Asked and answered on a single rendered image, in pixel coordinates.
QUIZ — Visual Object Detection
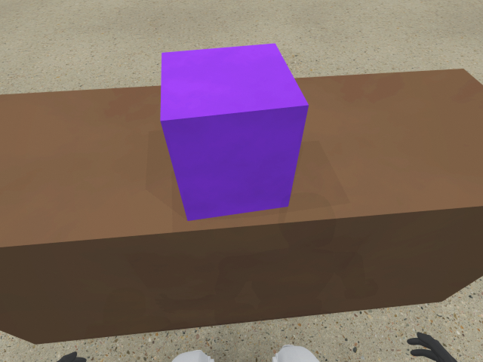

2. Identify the right robot hand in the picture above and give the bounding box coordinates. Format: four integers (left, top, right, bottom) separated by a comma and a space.
407, 332, 457, 362

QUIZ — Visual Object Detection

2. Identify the right robot thigh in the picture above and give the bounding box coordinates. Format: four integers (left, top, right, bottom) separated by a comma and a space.
272, 346, 320, 362

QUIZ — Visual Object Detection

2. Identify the pedestal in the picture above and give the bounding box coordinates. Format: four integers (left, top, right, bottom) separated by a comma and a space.
0, 69, 483, 345

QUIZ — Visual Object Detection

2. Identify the carton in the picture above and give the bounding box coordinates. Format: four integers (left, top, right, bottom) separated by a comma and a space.
160, 44, 309, 221

